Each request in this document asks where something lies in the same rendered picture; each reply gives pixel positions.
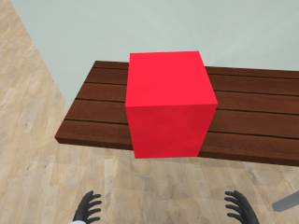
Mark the left robot hand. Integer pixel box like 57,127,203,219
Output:
73,190,102,224

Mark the right robot hand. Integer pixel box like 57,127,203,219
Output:
224,190,260,224

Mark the carton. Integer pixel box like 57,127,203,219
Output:
125,50,218,159

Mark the table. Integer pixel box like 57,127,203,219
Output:
54,61,299,212

